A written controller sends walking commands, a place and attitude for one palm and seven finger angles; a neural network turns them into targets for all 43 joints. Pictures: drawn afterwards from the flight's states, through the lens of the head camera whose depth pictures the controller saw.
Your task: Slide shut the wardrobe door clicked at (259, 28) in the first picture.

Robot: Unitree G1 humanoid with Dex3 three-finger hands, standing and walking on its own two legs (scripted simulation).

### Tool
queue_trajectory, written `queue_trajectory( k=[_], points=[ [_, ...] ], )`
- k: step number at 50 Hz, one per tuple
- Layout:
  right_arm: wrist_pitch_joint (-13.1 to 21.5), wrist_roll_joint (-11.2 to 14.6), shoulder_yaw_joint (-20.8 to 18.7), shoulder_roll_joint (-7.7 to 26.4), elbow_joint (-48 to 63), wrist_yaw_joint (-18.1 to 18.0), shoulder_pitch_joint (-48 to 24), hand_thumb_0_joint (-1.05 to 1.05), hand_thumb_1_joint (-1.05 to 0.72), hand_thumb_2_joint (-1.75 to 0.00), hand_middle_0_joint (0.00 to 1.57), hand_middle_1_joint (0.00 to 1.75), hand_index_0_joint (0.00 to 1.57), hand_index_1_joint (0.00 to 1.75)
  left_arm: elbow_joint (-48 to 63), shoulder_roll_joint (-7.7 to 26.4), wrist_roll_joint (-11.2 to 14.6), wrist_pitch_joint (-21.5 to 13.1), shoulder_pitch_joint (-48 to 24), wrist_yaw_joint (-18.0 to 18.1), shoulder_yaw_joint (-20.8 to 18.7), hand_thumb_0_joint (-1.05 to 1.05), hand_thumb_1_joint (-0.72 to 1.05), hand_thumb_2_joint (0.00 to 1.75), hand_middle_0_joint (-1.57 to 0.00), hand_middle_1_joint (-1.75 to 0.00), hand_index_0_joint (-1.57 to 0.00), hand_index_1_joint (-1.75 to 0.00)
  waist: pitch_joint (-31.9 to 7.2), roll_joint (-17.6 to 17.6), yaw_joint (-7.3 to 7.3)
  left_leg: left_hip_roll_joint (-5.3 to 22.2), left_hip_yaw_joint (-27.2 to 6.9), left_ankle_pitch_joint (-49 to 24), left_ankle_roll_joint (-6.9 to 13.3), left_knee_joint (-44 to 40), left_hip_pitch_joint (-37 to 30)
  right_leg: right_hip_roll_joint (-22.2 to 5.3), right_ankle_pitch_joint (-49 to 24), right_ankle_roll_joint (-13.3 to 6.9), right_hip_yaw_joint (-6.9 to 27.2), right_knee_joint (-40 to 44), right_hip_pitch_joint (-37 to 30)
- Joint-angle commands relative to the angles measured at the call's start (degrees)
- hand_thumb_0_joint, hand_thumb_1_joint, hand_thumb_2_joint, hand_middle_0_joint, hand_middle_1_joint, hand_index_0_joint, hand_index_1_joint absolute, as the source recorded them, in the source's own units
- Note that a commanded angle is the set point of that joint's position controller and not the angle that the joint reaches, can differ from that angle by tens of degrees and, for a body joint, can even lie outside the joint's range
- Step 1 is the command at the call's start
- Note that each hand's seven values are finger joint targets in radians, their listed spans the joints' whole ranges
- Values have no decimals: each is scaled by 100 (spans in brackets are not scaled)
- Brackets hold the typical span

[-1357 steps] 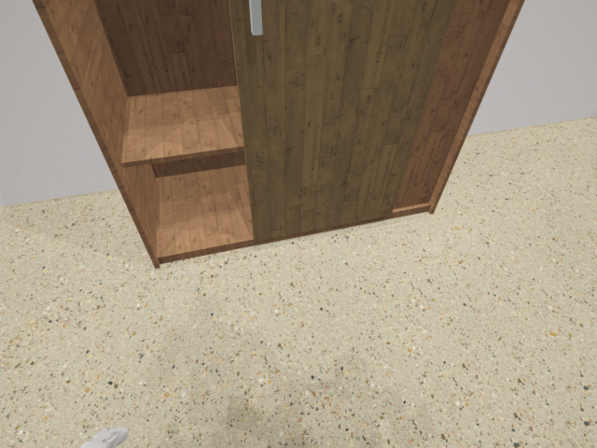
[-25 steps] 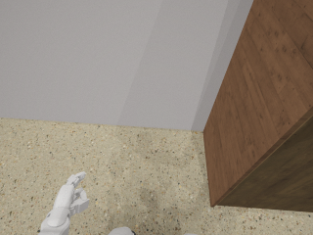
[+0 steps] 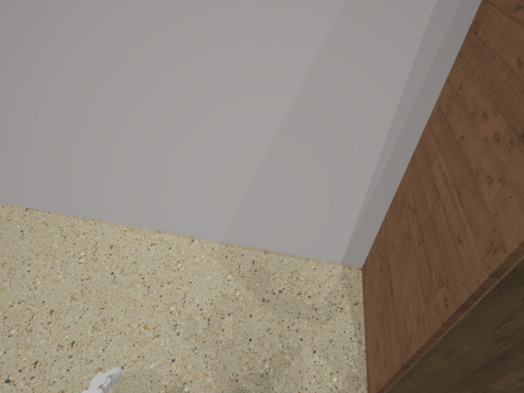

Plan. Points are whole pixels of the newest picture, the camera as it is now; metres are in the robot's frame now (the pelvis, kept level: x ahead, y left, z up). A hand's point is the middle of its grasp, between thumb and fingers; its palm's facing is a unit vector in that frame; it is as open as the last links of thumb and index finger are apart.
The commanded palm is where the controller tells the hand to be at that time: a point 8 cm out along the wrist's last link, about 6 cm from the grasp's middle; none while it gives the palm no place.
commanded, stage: stop walking and hold the door there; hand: right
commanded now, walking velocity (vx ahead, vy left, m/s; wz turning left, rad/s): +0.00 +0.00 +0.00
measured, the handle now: out of the picture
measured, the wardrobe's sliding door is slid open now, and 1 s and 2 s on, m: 0.00 0.01 0.01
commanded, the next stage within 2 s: loosen the grip on the handle in 2.00 s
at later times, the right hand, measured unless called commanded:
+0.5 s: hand out of the picture +0.29 -0.42 +0.24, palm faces +0.73 +0.64 -0.26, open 6.8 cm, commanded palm +0.23 -0.45 +0.23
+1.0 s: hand out of the picture +0.29 -0.42 +0.24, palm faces +0.61 +0.75 -0.25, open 6.7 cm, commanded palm +0.23 -0.46 +0.23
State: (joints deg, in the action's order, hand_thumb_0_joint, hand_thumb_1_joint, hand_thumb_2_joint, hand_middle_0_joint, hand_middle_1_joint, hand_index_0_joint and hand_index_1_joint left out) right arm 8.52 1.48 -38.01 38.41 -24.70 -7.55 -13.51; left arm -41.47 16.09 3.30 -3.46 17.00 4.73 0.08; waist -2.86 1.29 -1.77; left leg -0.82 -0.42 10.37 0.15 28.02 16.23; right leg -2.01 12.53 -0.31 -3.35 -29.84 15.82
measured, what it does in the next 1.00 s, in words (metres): lifts its right foot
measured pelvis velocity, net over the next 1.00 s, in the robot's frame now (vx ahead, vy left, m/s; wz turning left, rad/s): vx -0.04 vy -0.09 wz -0.08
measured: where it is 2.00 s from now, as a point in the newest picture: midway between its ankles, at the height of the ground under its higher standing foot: outside the picture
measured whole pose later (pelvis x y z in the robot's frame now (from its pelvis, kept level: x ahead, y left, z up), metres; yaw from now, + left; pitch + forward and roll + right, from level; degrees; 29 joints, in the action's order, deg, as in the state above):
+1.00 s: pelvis -0.04 -0.09 +0.00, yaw -5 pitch +0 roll -4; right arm 10.8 3.0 -28.0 30.4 -12.7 -4.8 -19.5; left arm -41.0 16.1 1.7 -1.9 11.8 3.1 -0.1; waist 3.2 -2.3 -1.3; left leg 13.2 3.9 13.7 -5.2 31.6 17.5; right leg -2.6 19.2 0.7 -1.7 -46.4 23.9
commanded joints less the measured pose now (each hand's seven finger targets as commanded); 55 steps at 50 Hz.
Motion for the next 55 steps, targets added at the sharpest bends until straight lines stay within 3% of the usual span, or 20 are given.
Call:
queue_trajectory(
  k=[1,15,21,25,27,31,33,34,37,38,39,40,41,43,45,49,51,53,54,55],
  points=[
    [219,-101,-521,2278,737,-109,-1171,0,-90,-90,45,140,45,140,860,909,-39,-307,-711,41,-295,0,90,90,-20,-30,-20,-30,-339,42,191,686,-896,1190,181,-1047,261,-310,750,-176,525,484,-95],
    [252,-65,-393,2024,940,-115,-969,0,-90,-90,45,140,45,140,879,845,-25,-271,-828,77,-254,0,90,90,-20,-30,-20,-30,-442,294,230,438,-557,487,79,-706,135,-485,581,-193,596,864,-224],
    [245,-70,-496,2141,977,-121,-994,0,-90,-90,45,140,45,140,904,832,-33,-146,-869,42,-358,0,90,90,-20,-30,-20,-30,-514,-470,233,1387,-1345,10,367,-998,186,-7,210,-100,384,-388,-27],
    [251,-30,-498,2123,989,-74,-1086,0,-90,-90,45,140,45,140,864,793,-21,-128,-869,32,-360,0,90,90,-20,-30,-20,-30,-737,-858,221,1844,-1273,-697,463,-679,57,-9,213,-70,531,-395,-79],
    [293,-34,-363,2016,1220,-48,-1316,0,-90,-90,45,140,45,140,880,802,-15,-117,-908,50,-348,0,90,90,-20,-30,-20,-30,-805,-644,174,1628,-862,-642,268,-288,236,-155,-300,-112,542,72,-434],
    [400,12,97,1557,1715,-24,-1445,0,-90,-90,45,140,45,140,1119,798,11,-34,-1156,71,-234,0,90,90,-20,-30,-20,-30,-688,1264,267,393,345,1424,-131,1684,475,-1063,-772,-544,1669,1213,-165],
    [399,43,198,1497,1801,-40,-1555,0,-90,-90,45,140,45,140,1104,709,-32,-86,-1131,94,-209,0,90,90,-20,-30,-20,-30,-554,1068,305,336,189,2017,-91,2547,596,-1224,-807,-915,1910,1387,43],
    [351,73,234,1431,1670,-34,-1434,0,-90,-90,45,140,45,140,1006,740,-27,-100,-1091,90,-217,0,90,90,-20,-30,-20,-30,-551,915,332,380,228,1877,-99,2364,496,-1133,-947,-949,1665,1240,30],
    [255,104,332,1287,1640,-7,-1526,0,-90,-90,45,140,45,140,1002,774,-40,-121,-1178,0,-243,0,90,90,-20,-30,-20,-30,-723,631,417,519,659,1057,-62,533,-735,-449,-110,-476,849,811,399],
    [209,87,348,1320,1458,6,-1505,0,-90,-90,45,140,45,140,1038,757,-61,-64,-1238,-27,-251,0,90,90,-20,-30,-20,-30,-577,-2,456,998,198,793,168,-542,-1131,-49,861,-242,545,-103,946],
    [222,40,343,1547,1373,36,-1618,0,-90,-90,45,140,45,140,1072,692,-100,10,-1254,-96,-290,0,90,90,-20,-30,-20,-30,-326,-1639,401,2693,-2312,1429,881,-1604,-1371,531,1595,101,345,-1977,2157],
    [184,148,149,1601,1149,60,-1747,0,-90,-90,45,140,45,140,1034,956,-131,-29,-1214,-116,-377,0,90,90,-20,-30,-20,-30,52,-1608,406,3614,-3296,1151,1239,-1996,-530,327,1424,270,1003,-3802,2366],
    [212,158,194,1564,1273,89,-2150,0,-90,-90,45,140,45,140,971,961,-189,-121,-1244,-146,-314,0,90,90,-20,-30,-20,-30,-25,-847,319,3607,-2591,565,1207,-1703,-368,-34,1041,309,1436,-4429,2335],
    [263,93,306,1437,1510,208,-2302,0,-90,-90,45,140,45,140,892,671,-153,-76,-957,-213,-236,0,90,90,-20,-30,-20,-30,-641,-1317,118,2766,-1160,756,717,-1156,-391,-16,635,275,1141,-4412,1932],
    [336,73,76,1643,1447,213,-2229,0,-90,-90,45,140,45,140,906,629,-170,-89,-1110,-177,-185,0,90,90,-20,-30,-20,-30,-508,-1331,162,2496,-329,353,391,-1065,-106,-188,587,212,654,-3074,1339],
    [337,45,288,1389,2060,103,-2085,0,-90,-90,45,140,45,140,912,374,-197,-193,-1338,-82,-173,0,90,90,-20,-30,-20,-30,-472,-1231,357,2194,17,-274,199,-562,-269,218,835,73,-504,-423,-6],
    [363,68,514,1092,2521,34,-2286,0,-90,-90,45,140,45,140,913,319,-177,-189,-1340,-37,-205,0,90,90,-20,-30,-20,-30,-717,-1150,206,2038,161,-941,79,10,-326,409,209,127,-925,338,-614],
    [373,128,926,658,2966,34,-2413,0,-90,-90,45,140,45,140,1017,451,-88,-172,-1383,-9,-263,0,90,90,-20,-30,-20,-30,-938,-278,110,1562,656,-1684,-162,1189,-146,-196,-840,10,-426,368,-1076],
    [426,144,1092,531,3376,62,-2610,0,-90,-90,45,140,45,140,1079,495,-22,-178,-1370,-18,-284,0,90,90,-20,-30,-20,-30,-1111,317,109,1131,935,-1172,-343,1915,222,-749,-2308,-225,142,249,-1357],
    [471,137,1483,108,3682,137,-2741,0,-90,-90,45,140,45,140,1181,536,31,-185,-1274,-38,-299,0,90,90,-20,-30,-20,-30,-1184,896,61,626,935,645,-396,2489,710,-1215,-3719,-566,711,185,-1612]
  ],
)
